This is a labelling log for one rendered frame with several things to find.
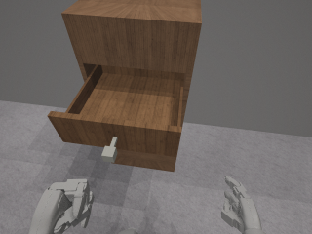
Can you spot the robot left hand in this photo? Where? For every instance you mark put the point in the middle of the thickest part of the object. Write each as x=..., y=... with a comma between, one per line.
x=71, y=199

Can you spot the robot right hand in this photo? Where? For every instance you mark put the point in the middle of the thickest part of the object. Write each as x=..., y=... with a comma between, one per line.
x=244, y=214

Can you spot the cabinet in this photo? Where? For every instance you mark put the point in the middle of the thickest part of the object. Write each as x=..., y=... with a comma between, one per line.
x=161, y=35

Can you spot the drawer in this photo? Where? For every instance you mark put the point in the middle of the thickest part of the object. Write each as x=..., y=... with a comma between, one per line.
x=141, y=107

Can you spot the handle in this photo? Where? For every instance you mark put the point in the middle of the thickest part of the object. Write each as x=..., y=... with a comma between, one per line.
x=109, y=153

